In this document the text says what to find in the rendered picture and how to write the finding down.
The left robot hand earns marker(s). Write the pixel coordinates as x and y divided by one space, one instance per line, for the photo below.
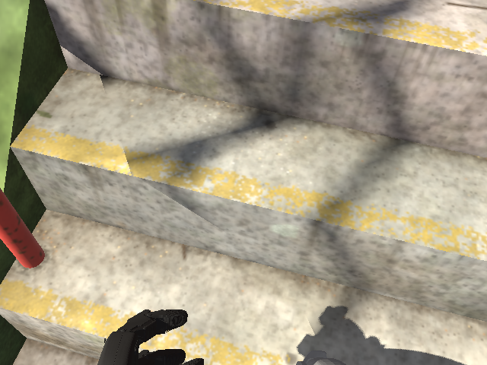
121 347

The right robot shin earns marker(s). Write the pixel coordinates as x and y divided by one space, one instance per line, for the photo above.
315 354

